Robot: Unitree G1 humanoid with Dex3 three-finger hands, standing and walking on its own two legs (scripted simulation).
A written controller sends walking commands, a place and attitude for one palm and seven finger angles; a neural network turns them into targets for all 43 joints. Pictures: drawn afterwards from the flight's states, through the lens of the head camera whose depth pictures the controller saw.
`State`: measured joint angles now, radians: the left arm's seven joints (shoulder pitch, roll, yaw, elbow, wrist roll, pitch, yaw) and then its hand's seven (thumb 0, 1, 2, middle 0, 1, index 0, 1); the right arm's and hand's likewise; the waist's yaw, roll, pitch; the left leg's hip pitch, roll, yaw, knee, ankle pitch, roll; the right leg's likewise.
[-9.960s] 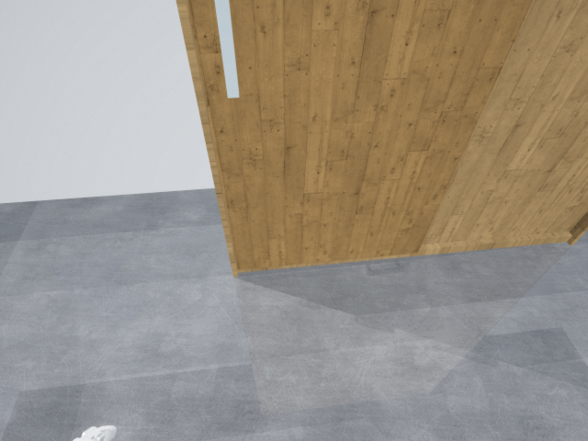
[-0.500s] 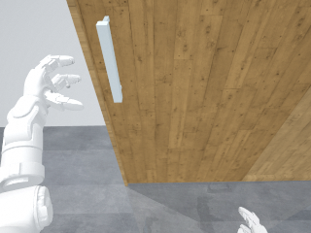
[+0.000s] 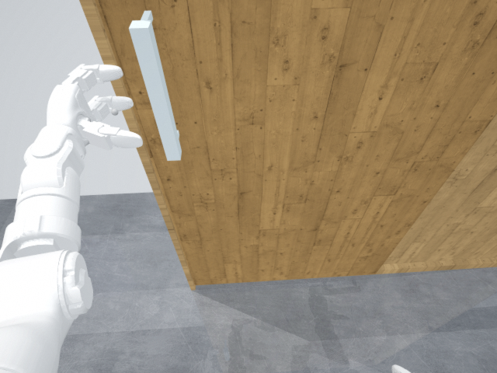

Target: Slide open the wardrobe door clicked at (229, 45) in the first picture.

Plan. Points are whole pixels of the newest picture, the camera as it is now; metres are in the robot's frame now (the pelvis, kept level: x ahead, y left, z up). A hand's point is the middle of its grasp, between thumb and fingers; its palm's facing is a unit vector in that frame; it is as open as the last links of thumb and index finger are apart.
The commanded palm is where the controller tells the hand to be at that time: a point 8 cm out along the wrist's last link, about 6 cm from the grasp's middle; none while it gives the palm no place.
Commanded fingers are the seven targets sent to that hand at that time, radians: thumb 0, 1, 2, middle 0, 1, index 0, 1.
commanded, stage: move the hooked fingers beside the handle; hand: left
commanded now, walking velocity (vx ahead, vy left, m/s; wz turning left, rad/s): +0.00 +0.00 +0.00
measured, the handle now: (162, 94) +0.52 +0.15 +0.18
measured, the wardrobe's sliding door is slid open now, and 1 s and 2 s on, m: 0.00 0.00 0.00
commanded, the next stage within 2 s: feel for the door with the fingertips in 1.02 s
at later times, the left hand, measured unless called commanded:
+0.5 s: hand (111, 114) +0.44 +0.21 +0.20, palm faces +0.08 -1.00 +0.00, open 14.0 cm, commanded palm +0.43 +0.26 +0.19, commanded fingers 0.00 -0.50 0.30 -0.30 -1.20 -0.30 -1.20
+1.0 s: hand (117, 115) +0.45 +0.21 +0.19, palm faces +0.08 -1.00 +0.00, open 14.0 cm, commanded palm +0.43 +0.26 +0.19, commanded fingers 0.00 -0.50 0.30 -0.30 -1.20 -0.30 -1.20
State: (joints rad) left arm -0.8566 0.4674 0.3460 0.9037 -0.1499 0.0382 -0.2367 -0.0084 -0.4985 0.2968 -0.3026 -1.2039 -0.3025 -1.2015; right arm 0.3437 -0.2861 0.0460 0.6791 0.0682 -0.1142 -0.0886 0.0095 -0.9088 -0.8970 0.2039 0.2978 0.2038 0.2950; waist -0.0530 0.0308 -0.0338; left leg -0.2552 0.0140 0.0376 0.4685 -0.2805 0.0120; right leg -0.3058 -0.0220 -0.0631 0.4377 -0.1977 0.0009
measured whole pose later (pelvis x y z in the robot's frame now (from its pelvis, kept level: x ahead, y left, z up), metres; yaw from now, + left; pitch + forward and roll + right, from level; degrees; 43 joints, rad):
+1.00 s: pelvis +0.00 +0.00 +0.00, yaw -1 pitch +4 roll -1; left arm -0.84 0.47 0.37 0.92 -0.15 -0.01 -0.23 -0.01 -0.50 0.30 -0.30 -1.20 -0.30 -1.20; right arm 0.39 -0.28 0.04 0.68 0.07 -0.08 -0.08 0.01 -0.91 -0.90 0.20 0.30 0.20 0.30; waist -0.06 0.03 -0.03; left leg -0.27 0.02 0.05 0.48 -0.29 0.01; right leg -0.33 -0.01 -0.05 0.45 -0.20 0.00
